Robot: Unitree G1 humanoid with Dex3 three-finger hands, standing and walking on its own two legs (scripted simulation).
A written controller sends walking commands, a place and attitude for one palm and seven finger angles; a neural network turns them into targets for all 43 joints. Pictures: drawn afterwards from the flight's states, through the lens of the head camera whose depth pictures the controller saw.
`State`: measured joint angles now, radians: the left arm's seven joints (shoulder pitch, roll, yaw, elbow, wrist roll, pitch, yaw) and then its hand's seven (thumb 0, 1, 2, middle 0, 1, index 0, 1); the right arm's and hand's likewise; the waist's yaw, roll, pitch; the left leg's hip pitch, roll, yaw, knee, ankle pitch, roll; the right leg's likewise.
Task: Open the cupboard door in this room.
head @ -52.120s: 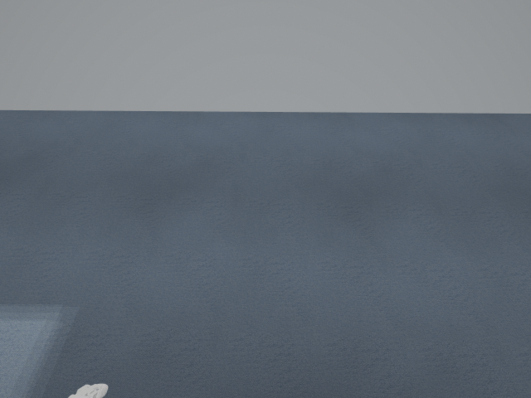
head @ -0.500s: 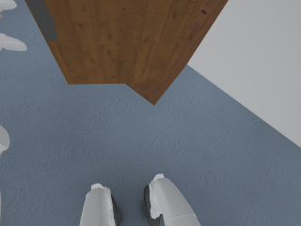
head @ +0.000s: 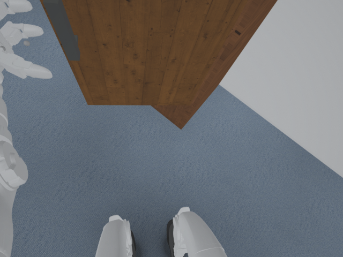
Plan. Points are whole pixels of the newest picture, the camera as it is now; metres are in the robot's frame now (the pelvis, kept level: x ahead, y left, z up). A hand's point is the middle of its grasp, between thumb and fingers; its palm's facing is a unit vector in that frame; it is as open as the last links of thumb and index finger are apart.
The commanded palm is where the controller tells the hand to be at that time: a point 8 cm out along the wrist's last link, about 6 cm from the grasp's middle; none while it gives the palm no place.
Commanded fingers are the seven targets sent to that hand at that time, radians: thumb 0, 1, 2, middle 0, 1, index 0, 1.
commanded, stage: move the hooked fingers beside the handle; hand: left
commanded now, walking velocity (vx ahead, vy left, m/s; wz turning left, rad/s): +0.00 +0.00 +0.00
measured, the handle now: (65, 23) +0.60 +0.16 +0.06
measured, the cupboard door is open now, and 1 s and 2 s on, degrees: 43 43 43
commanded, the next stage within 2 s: slide the fingers in behind the handle in 0.22 s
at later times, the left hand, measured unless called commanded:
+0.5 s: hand (35, 44) +0.54 +0.21 +0.07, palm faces -0.06 -1.00 -0.03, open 14.0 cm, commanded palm +0.53 +0.24 +0.06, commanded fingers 0.00 -0.50 0.30 -0.30 -1.20 -0.30 -1.20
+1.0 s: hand (49, 46) +0.54 +0.19 +0.07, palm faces -0.05 -1.00 -0.02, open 13.9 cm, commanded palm +0.52 +0.21 +0.06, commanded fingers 0.00 -0.50 0.30 -0.30 -1.20 -0.30 -1.20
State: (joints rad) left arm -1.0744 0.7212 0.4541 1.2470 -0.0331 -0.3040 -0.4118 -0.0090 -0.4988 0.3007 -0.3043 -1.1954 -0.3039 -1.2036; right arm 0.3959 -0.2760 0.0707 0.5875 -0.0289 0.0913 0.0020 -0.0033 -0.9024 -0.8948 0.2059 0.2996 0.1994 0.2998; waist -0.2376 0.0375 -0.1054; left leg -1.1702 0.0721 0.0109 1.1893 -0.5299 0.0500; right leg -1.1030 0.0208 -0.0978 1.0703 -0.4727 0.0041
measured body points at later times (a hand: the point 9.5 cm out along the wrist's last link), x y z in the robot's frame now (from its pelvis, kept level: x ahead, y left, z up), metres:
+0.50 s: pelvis -0.01 -0.01 +0.00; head +0.17 +0.03 +0.41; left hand +0.54 +0.27 +0.07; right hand -0.03 -0.27 -0.10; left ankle +0.00 +0.08 -0.64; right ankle +0.01 -0.13 -0.64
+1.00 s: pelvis -0.01 -0.01 +0.00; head +0.16 +0.02 +0.41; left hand +0.53 +0.24 +0.07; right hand -0.03 -0.27 -0.10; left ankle +0.00 +0.08 -0.64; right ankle +0.01 -0.13 -0.64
